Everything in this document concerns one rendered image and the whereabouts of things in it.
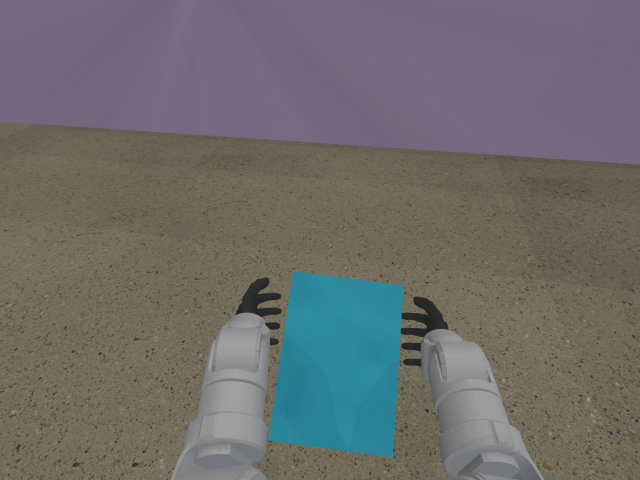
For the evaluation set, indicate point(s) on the robot left hand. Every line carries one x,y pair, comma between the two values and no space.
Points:
251,300

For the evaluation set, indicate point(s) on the robot right hand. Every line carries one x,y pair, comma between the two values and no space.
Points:
433,321

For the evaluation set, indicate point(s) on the left robot forearm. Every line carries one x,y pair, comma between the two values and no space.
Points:
229,429

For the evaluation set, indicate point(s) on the right robot forearm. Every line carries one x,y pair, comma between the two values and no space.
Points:
476,434

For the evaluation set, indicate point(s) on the carton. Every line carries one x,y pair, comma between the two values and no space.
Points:
338,372

